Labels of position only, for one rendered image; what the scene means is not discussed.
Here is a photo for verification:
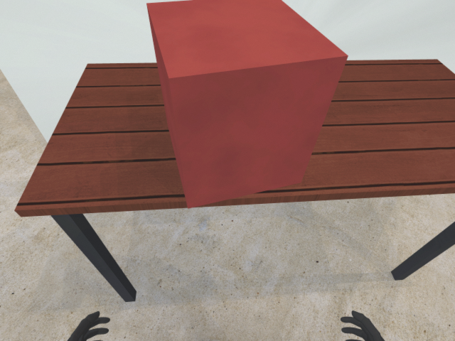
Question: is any robot left hand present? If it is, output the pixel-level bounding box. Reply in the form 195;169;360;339
68;311;110;341

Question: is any carton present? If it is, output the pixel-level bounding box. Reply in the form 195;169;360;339
146;0;348;209

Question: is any table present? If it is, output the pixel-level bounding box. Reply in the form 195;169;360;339
14;59;455;302

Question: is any robot right hand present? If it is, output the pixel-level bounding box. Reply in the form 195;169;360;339
341;310;385;341

